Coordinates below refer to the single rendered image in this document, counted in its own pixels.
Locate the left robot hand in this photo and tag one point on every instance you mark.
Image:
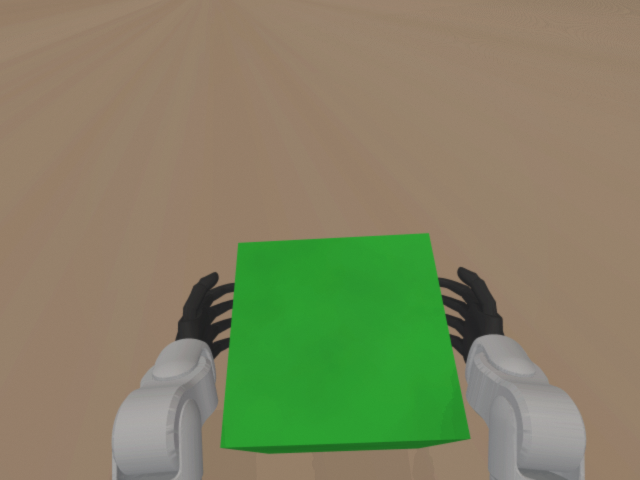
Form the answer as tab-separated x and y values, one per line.
198	315

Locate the robot right forearm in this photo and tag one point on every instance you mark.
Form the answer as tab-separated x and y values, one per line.
536	431

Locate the right robot hand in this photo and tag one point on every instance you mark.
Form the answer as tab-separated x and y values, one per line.
480	312

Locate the carton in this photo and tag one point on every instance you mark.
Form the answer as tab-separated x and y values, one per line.
340	344

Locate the robot left forearm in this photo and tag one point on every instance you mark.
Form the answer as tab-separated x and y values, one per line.
157	432

